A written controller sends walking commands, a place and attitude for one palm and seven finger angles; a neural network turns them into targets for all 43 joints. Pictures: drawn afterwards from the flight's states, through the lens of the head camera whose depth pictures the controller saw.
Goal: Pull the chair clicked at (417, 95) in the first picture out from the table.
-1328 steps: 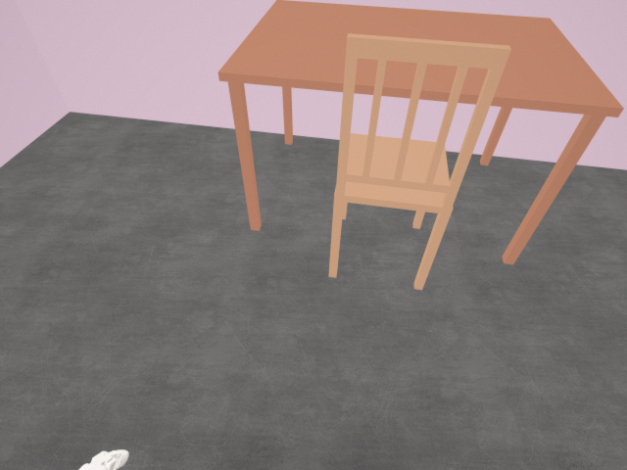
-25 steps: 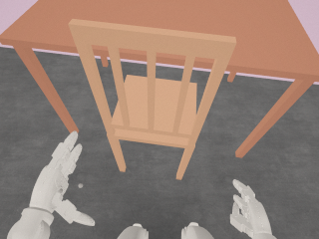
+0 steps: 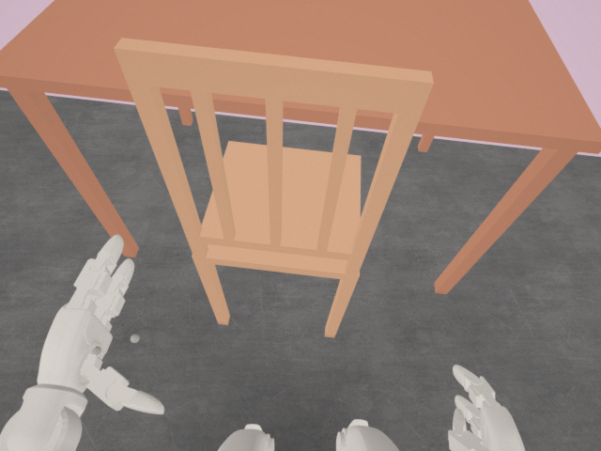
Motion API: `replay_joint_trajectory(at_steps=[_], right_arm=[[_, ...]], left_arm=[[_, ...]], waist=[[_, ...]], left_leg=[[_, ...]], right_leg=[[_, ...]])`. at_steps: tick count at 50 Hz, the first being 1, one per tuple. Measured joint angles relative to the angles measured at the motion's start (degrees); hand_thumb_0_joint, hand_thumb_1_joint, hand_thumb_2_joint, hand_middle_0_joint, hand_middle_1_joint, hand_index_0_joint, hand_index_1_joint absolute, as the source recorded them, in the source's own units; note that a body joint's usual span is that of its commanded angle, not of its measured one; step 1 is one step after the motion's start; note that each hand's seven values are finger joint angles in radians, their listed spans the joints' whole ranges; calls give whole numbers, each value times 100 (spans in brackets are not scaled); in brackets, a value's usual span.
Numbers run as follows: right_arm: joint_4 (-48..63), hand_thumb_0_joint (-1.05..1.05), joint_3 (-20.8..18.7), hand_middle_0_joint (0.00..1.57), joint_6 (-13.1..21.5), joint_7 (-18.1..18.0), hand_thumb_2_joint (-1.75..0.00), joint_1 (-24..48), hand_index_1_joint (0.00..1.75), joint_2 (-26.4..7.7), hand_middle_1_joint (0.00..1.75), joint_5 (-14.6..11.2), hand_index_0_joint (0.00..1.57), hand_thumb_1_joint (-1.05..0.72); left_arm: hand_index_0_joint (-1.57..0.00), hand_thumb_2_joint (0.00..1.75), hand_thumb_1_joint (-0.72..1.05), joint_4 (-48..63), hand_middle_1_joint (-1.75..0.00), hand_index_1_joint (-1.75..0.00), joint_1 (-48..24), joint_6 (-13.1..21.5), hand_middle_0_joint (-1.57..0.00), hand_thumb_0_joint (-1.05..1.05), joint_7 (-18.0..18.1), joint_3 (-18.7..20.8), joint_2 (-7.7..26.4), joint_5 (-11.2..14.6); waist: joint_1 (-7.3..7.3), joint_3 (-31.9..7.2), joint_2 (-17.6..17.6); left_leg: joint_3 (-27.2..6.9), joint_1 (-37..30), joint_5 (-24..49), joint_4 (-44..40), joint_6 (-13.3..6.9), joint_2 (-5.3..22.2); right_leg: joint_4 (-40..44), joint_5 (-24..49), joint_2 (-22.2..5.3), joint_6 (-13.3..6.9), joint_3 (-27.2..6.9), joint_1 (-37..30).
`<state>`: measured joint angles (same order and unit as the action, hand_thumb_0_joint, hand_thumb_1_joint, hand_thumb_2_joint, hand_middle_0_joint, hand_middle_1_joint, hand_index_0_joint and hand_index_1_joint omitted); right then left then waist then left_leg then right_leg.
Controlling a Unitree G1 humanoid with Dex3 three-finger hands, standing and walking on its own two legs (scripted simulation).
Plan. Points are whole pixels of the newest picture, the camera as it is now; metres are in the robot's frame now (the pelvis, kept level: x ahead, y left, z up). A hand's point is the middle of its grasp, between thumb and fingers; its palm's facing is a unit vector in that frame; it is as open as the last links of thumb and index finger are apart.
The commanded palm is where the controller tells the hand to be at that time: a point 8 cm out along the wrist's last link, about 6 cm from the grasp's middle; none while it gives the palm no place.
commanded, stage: raise the hand toward the chair's back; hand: left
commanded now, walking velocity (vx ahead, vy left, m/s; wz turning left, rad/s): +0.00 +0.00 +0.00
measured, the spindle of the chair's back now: (275, 185) +0.52 +0.06 +0.00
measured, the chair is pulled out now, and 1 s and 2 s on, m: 0.00 0.00 0.00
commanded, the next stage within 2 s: aim the fingers beside a spindle in 0.16 s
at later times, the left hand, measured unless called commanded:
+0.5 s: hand (159, 329) +0.26 +0.18 +0.03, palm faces -0.08 -1.00 -0.05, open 16.9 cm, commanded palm +0.24 +0.25 +0.03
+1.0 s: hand (184, 297) +0.31 +0.17 +0.01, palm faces -0.09 -1.00 -0.05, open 16.9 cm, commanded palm +0.29 +0.23 +0.01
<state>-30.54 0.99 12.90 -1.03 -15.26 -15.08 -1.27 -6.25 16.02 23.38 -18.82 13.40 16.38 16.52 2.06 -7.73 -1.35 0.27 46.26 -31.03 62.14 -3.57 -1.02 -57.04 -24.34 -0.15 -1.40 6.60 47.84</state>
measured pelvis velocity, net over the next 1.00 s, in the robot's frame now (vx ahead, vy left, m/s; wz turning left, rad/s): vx -0.01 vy -0.01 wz -0.01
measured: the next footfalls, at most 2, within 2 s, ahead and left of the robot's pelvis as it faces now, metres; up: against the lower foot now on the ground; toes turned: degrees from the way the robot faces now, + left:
none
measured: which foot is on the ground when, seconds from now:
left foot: down 0.00-1.00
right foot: down 0.00-1.00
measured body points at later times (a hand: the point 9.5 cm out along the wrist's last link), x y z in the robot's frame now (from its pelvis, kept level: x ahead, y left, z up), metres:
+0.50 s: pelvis -0.01 -0.02 -0.01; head +0.07 -0.01 +0.44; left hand +0.26 +0.24 +0.03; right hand +0.17 -0.26 -0.08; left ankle -0.01 +0.07 -0.67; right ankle +0.03 -0.11 -0.67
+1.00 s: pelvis -0.01 -0.01 -0.02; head +0.09 -0.01 +0.42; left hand +0.31 +0.22 +0.01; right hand +0.14 -0.26 -0.11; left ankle -0.01 +0.07 -0.67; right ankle +0.03 -0.11 -0.67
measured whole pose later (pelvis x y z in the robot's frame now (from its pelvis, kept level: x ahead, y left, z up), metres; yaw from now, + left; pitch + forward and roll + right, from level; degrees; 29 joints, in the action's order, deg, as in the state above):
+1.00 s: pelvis -0.01 -0.01 -0.02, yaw +0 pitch +19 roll -2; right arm -32.5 1.8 11.9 -1.3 -13.3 -15.2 -0.9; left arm -23.2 -4.0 25.0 -18.1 12.3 15.9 13.7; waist 2.8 -7.6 -1.4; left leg 0.8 54.3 -31.9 67.4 -2.9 -0.9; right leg -63.5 -25.7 -0.3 -2.5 6.2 56.7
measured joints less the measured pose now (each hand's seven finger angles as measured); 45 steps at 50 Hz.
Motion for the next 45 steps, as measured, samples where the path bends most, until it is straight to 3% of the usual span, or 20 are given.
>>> replay_joint_trajectory(at_steps=[19, 34, 45], right_arm=[[-21, 1, 116, 20, 68, -73, -90, 165, 30, 23, 30, -29, 20, -90], [-124, 1, 55, 20, 36, -57, -90, 81, 30, -39, 30, -31, 20, -90], [-201, 1, 52, 20, 1, -39, -90, 135, 30, -44, 30, 17, 20, -90]], left_arm=[[-6, 30, -50, -414, -8, -8, -331, 29, -6, -1, -181, -71, -18, -9], [-6, 30, -50, -985, -8, -8, -991, 56, -6, -1, -207, 39, 37, 0], [-6, 30, -50, -1341, -8, -8, -1549, 247, -6, -1, -39, -150, -90, -189]], waist=[[-79, -2, -50], [30, -9, -34], [39, -8, -21]], left_leg=[[-70, 106, 14, 101, 94, 22], [-15, 322, -17, 204, 118, 48], [35, 635, -66, 415, 83, 20]], right_leg=[[-149, -37, 12, -108, 72, 115], [-300, -68, 32, -138, 21, 381], [-534, -115, -7, -111, -22, 714]])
